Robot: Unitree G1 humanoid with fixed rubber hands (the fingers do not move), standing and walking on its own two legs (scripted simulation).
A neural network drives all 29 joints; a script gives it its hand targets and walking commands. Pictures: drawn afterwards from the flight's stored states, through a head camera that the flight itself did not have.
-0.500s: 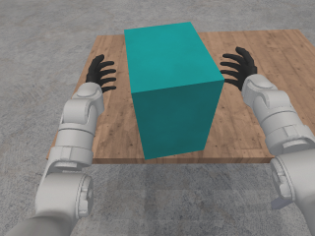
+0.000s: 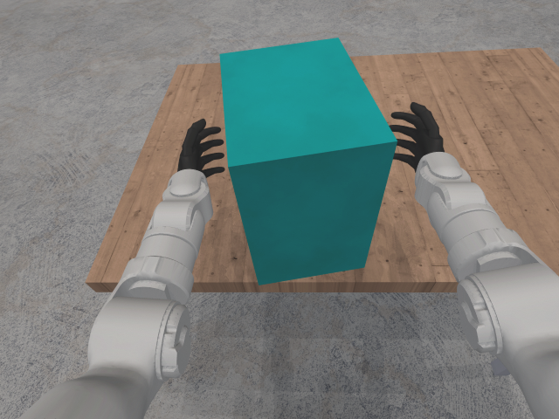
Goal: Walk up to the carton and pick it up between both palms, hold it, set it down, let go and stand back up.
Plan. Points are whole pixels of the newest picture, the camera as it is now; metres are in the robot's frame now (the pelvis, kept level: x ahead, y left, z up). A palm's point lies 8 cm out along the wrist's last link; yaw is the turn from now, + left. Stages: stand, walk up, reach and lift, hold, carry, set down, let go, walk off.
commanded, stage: reach and lift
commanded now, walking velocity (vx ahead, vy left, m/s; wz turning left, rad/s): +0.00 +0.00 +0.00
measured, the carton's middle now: (296, 167) +0.47 +0.02 +0.09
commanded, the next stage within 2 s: none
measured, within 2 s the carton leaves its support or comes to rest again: neither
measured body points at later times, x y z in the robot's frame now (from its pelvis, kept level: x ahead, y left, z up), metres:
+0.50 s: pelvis +0.00 +0.01 +0.00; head +0.05 +0.01 +0.45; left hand +0.44 +0.16 +0.12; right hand +0.47 -0.13 +0.12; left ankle +0.01 +0.16 -0.74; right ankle +0.02 -0.11 -0.74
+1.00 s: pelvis +0.02 +0.00 +0.01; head +0.03 +0.02 +0.46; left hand +0.43 +0.15 +0.12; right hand +0.44 -0.13 +0.12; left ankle +0.01 +0.15 -0.74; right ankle +0.02 -0.11 -0.74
